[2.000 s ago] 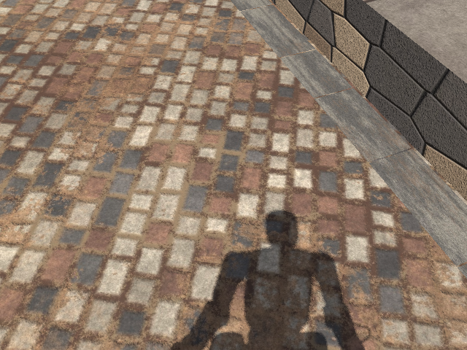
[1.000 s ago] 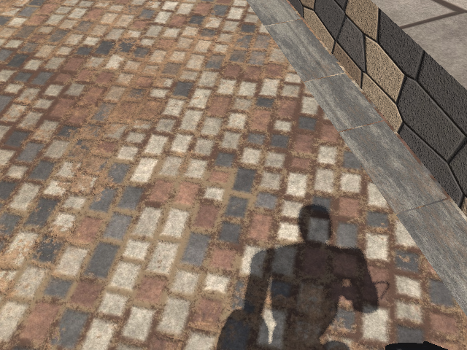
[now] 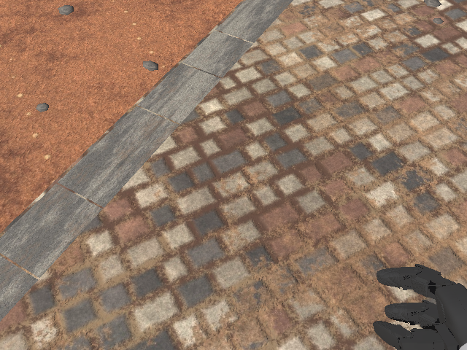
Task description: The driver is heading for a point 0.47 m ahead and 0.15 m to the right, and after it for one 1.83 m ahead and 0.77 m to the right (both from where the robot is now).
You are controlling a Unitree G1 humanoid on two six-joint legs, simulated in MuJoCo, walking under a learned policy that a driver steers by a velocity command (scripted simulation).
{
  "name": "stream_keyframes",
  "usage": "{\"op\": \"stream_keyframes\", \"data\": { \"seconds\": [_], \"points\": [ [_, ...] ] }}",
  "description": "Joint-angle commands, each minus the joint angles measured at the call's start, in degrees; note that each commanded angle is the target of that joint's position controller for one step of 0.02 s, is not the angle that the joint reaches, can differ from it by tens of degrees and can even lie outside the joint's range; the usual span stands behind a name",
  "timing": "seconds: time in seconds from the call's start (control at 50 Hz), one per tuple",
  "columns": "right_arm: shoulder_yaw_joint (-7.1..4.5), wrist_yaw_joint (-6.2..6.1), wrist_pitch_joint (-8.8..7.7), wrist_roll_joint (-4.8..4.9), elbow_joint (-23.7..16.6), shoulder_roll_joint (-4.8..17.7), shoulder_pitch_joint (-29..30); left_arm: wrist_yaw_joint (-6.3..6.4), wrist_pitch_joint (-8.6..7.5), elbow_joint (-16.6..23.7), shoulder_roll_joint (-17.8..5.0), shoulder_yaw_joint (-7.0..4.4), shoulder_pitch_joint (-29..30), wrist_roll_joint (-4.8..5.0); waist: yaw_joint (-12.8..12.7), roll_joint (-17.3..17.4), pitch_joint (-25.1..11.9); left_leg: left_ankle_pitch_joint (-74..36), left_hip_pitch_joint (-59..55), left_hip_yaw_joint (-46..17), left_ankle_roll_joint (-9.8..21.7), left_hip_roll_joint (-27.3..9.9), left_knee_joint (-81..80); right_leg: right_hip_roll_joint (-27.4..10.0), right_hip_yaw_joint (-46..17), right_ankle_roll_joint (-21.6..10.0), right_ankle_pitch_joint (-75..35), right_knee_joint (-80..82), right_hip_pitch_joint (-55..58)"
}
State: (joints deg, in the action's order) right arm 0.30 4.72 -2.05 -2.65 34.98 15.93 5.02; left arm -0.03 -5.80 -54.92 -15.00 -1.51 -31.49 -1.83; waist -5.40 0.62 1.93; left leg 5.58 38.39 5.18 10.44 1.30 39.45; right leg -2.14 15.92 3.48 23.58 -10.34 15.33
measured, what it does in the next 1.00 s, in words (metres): walks ahead, turning right: left foot, then right foot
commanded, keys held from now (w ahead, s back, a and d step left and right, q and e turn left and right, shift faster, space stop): w+shift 0.06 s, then w+e+shift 0.24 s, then e+shift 0.68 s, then shift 0.02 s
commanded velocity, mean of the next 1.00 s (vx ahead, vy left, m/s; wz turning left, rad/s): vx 0.53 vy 0.00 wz -0.61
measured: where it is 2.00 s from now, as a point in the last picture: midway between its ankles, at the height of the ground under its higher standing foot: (266, 264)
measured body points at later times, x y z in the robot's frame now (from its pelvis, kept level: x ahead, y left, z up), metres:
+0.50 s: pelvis +0.47 -0.01 -0.01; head +0.51 -0.01 +0.44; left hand +0.66 +0.21 -0.12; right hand +0.45 -0.28 -0.14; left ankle +0.24 +0.10 -0.60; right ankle +0.61 -0.07 -0.71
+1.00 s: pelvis +0.69 +0.01 +0.02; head +0.72 -0.01 +0.47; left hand +1.02 +0.12 -0.06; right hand +0.65 -0.31 -0.07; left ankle +0.84 +0.06 -0.71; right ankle +0.60 -0.07 -0.62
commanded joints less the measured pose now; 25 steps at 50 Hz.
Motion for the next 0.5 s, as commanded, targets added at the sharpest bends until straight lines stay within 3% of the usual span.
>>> {"op": "stream_keyframes", "data": {
  "seconds": [0.02,0.04,0.06,0.08,0.1,0.12,0.14,0.18,0.22,0.28,0.32,0.36,0.4,0.42,0.44,0.46,0.48,0.5],
  "points": [
    [-3.89,-2.0,-0.63,-0.47,6.3,9.3,-27.5,1.42,1.15,5.4,-15.9,-2.8,7.4,0.27,19.9,-8.2,-10.0,4.0,-38.5,-0.1,3.6,5.4,-7.6,-12.8,-1.9,-8.4,-79.8,-34.7,-16.5],
    [-5.52,-3.21,-0.26,-0.91,8.2,13.4,-31.6,0.96,1.22,6.6,-11.6,-2.11,5.7,-0.36,18.0,-2.1,-14.7,13.6,-52.9,-11.4,3.7,-3.4,-5.0,-8.6,-3.6,-8.0,-39.8,-55.2,-30.5],
    [-6.79,-3.73,0.14,-0.65,6.4,18.8,-28.0,-0.47,0.67,10.4,-5.1,-0.77,0.0,1.69,9.7,13.2,-22.5,19.8,-67.4,-43.9,10.2,-20.1,-12.2,0.7,-9.0,-5.5,5.0,-77.1,-53.0],
    [-6.93,-4.05,0.15,0.04,6.2,16.6,-30.0,-0.07,-0.06,12.4,-9.5,-1.44,8.8,2.13,14.3,3.0,-22.5,18.6,-65.4,-47.0,9.1,-19.8,-19.5,0.4,-18.6,-7.2,0.0,-79.9,-59.4],
    [-6.56,-4.63,-0.63,0.09,8.2,14.2,-28.0,-0.02,-0.34,12.8,-8.0,-1.14,12.0,2.9,12.4,0.6,-11.4,12.1,-56.1,-37.6,7.8,-19.2,-21.4,-1.4,-19.0,-7.5,-4.5,-76.7,-62.2],
    [-5.8,-4.64,-1.57,-0.06,9.1,10.8,-26.2,-0.22,-0.15,11.8,-6.7,-0.68,11.4,2.5,9.4,-3.6,-4.6,7.2,-45.3,-31.4,5.8,-17.5,-23.3,-3.5,-19.4,-7.6,-6.2,-71.2,-59.4],
    [-5.1,-4.68,-2.57,-0.14,9.4,8.5,-23.8,-0.6,0.86,11.0,-5.6,-0.53,10.7,1.73,6.5,-4.4,-2.1,5.1,-38.0,-26.0,3.8,-15.3,-24.9,-5.0,-20.7,-7.5,-6.9,-67.5,-55.6],
    [-3.8,-4.58,-4.05,0.81,10.2,4.4,-22.8,-1.76,3.35,8.6,-3.8,-0.43,7.0,0.68,3.5,-0.9,-0.2,4.2,-29.6,-18.6,0.5,-12.7,-29.2,-6.5,-21.3,-6.7,-8.6,-62.8,-49.8],
    [-3.66,-4.09,-5.34,1.77,11.5,4.2,-23.8,-2.59,4.42,9.9,-3.2,-0.57,12.0,0.58,3.7,0.7,3.2,-1.9,-28.0,-11.9,-1.8,-11.2,-32.6,-6.7,-20.3,-6.4,-12.6,-59.3,-53.6],
    [-3.32,-3.45,-6.39,1.68,12.2,3.9,-25.1,-3.1,3.99,13.0,-1.6,0.12,20.2,1.47,4.8,2.0,6.2,-20.3,-26.9,-0.2,-5.7,-7.1,-34.2,-4.8,-15.8,-7.2,-23.8,-48.1,-54.6],
    [-2.64,-3.92,-6.75,2.17,12.7,3.2,-25.0,-3.71,3.17,14.3,-1.3,0.67,24.8,1.17,5.3,0.2,7.4,-32.6,-27.4,5.2,-7.5,-5.7,-33.6,-2.5,-10.1,-8.2,-31.1,-38.2,-51.4],
    [-2.56,-5.26,-7.22,2.75,13.3,5.1,-27.3,-4.62,2.31,14.7,-1.1,1.09,26.3,0.54,5.5,-0.8,5.6,-48.7,-32.2,7.1,-9.2,-6.2,-29.0,1.9,-4.8,-9.2,-37.9,-28.4,-46.1],
    [-3.38,-7.2,-7.03,3.08,12.3,9.1,-26.0,-4.94,2.44,11.7,-3.3,0.35,17.6,-0.26,1.8,3.2,-1.2,-62.7,-35.6,7.7,-11.6,-7.9,-16.3,7.4,-2.8,-9.9,-37.4,-25.5,-35.0],
    [-3.81,-7.89,-6.25,3.0,11.6,10.4,-24.3,-4.63,2.81,9.3,-5.8,-0.74,8.9,-0.7,-2.2,4.3,-5.8,-65.8,-34.0,7.1,-12.6,-8.9,-4.9,9.8,-3.7,-10.9,-34.2,-26.1,-25.4],
    [-4.96,-8.64,-4.81,3.45,9.0,15.7,-18.7,-3.98,2.63,10.7,-12.2,-4.33,2.2,3.85,-8.5,7.9,-11.2,-67.2,-28.2,3.1,-15.3,-9.6,9.6,6.5,-11.5,-12.2,-34.7,-29.2,-13.5],
    [-4.73,-8.08,-4.01,3.9,8.1,13.0,-13.3,-2.87,2.86,7.8,-14.3,-4.75,-6.2,4.87,-13.1,-2.2,-10.5,-22.9,-23.1,5.2,-17.2,-0.4,36.5,1.3,-17.4,-15.2,-45.8,-17.6,-8.1],
    [-1.67,-6.41,-4.64,0.31,4.8,1.6,-19.1,-1.96,2.08,8.6,-15.4,-3.53,-1.2,1.38,-2.5,-22.1,-11.1,33.1,-2.2,-2.3,-17.4,6.9,57.8,-4.2,-30.4,-18.6,-75.7,-26.9,2.9],
    [-1.09,-5.13,-5.71,2.84,3.2,2.8,-29.0,-1.8,1.11,13.3,-16.9,-4.03,3.9,-2.14,1.4,-14.9,-27.7,31.4,3.7,-15.9,-16.9,6.4,64.6,-16.8,-53.2,-30.9,-66.5,-20.7,11.1]
  ]
}}
Velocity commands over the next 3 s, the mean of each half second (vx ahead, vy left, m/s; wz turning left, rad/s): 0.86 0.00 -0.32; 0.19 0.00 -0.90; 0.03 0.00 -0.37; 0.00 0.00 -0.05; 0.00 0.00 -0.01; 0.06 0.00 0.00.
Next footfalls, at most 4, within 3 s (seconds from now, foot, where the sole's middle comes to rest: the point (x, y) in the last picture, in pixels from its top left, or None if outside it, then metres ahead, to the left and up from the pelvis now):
0.04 left None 0.22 0.06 -0.75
0.46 right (290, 280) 0.65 -0.08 -0.75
0.84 left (259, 217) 0.87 0.03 -0.75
1.24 right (304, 287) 0.64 -0.12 -0.75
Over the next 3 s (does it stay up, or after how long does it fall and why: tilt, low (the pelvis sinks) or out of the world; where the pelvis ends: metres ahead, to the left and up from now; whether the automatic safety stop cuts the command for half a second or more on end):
stays up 0.71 -0.01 0.02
